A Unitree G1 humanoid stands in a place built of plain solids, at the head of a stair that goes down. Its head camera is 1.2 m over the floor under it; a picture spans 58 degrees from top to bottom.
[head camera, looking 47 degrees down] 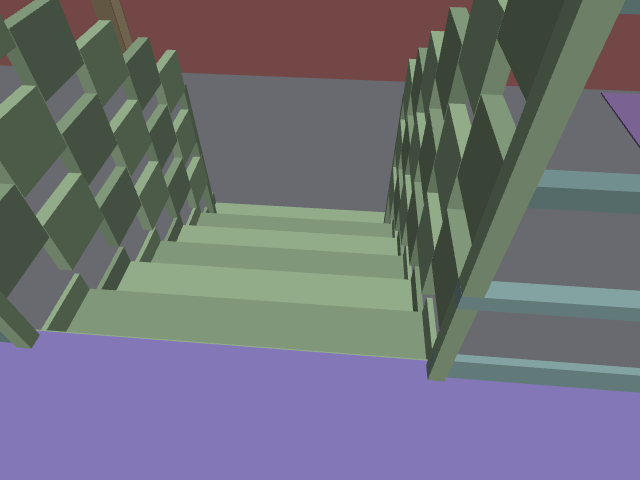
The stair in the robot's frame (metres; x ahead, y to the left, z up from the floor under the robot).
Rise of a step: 0.16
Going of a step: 0.28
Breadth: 1.32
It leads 5 degrees to the right of straight ahead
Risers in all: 7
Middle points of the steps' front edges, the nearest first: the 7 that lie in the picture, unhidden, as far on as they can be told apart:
0.68 0.28 0.00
0.96 0.26 -0.16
1.24 0.23 -0.32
1.52 0.21 -0.48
1.79 0.19 -0.64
2.07 0.16 -0.81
2.35 0.14 -0.97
